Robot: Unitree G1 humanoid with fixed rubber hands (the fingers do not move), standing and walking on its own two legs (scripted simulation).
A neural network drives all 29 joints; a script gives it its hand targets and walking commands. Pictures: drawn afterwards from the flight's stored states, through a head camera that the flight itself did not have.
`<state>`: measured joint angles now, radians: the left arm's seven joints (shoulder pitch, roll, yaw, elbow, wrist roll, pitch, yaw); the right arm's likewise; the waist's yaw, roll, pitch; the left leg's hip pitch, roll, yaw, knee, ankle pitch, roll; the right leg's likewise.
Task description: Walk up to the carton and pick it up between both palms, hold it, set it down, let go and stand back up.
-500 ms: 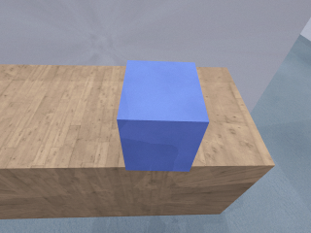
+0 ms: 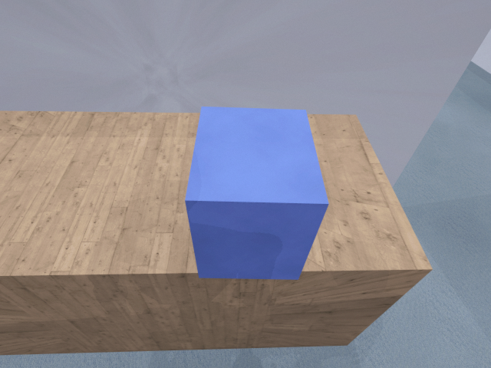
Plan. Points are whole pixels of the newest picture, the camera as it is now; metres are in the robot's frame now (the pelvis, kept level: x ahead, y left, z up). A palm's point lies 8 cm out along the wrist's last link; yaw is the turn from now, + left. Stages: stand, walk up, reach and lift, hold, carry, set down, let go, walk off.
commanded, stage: stand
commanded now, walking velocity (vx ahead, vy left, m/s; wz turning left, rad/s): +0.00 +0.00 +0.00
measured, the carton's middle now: (251, 195) +0.45 -0.01 +0.01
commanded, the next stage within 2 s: walk up in 1.00 s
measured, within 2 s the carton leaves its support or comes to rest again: neither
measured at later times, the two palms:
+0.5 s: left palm out of the picture -0.02 +0.20 -0.15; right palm out of the picture -0.02 -0.19 -0.14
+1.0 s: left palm out of the picture -0.03 +0.20 -0.15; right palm out of the picture -0.03 -0.18 -0.14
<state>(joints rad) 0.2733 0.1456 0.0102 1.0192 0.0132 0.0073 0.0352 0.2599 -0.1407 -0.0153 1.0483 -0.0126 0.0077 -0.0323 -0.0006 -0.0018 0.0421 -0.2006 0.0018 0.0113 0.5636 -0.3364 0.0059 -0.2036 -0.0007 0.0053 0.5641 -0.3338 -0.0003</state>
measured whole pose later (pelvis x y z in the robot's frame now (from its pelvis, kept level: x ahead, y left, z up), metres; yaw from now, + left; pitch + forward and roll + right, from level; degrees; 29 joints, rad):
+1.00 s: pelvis +0.00 +0.01 +0.01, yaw +0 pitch -3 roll +0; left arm 0.27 0.08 0.00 1.20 0.01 0.00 0.05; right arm 0.29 -0.08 -0.01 1.19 -0.01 0.00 -0.05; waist 0.00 0.00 0.07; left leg -0.13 -0.01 0.02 0.47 -0.28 0.01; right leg -0.14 -0.01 0.01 0.46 -0.28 0.01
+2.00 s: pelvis +0.00 +0.02 +0.01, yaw +0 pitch -2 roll +0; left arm 0.27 0.08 0.00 1.21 0.01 0.00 0.05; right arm 0.30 -0.08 -0.01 1.17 -0.01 -0.02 -0.04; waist 0.00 -0.01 0.07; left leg -0.13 -0.03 0.03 0.45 -0.28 0.03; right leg -0.13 -0.03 0.02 0.45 -0.27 0.03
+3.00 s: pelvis +0.01 +0.04 +0.01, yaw +0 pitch -2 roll +0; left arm 0.27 0.09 0.00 1.21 0.01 0.01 0.05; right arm 0.31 -0.08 -0.01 1.16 -0.01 -0.03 -0.04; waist 0.00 -0.01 0.06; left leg -0.10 -0.05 0.04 0.43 -0.29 0.06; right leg -0.11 -0.06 0.03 0.43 -0.28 0.06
